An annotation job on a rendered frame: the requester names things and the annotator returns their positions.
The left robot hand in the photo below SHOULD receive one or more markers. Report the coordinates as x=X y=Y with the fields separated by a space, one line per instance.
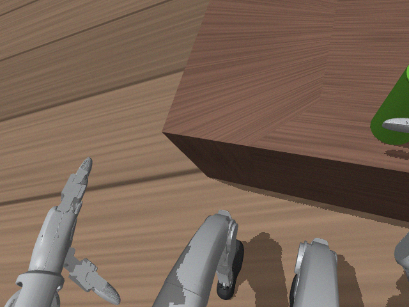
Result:
x=52 y=251

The right robot hand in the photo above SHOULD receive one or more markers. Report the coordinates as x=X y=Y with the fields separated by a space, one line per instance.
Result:
x=397 y=124

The right robot arm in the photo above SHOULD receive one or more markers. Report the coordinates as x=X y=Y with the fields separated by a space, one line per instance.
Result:
x=401 y=254

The left robot foot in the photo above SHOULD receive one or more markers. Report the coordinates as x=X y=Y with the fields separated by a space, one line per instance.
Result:
x=227 y=292

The bottle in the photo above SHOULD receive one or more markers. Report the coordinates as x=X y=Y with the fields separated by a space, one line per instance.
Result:
x=396 y=105

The left robot arm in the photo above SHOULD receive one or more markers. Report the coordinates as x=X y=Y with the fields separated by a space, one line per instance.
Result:
x=39 y=289

